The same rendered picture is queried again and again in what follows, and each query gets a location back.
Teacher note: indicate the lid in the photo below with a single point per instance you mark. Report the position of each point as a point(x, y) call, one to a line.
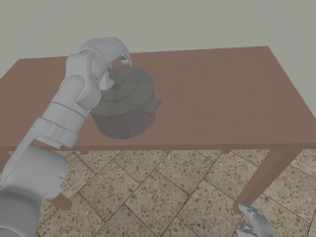
point(136, 91)

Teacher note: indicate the robot right hand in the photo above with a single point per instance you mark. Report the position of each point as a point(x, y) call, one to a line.
point(261, 226)

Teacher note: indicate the robot left upper arm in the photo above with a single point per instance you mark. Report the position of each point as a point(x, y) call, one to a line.
point(38, 175)

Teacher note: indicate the table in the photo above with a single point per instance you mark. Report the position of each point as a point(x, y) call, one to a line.
point(232, 98)

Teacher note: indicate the robot left hand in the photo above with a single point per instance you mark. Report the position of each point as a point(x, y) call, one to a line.
point(113, 49)

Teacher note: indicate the left robot forearm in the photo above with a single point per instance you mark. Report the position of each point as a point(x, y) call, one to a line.
point(78, 94)

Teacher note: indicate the pot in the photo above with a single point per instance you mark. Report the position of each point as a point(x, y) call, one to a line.
point(130, 125)

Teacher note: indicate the knob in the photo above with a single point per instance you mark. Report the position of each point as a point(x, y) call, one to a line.
point(118, 80)

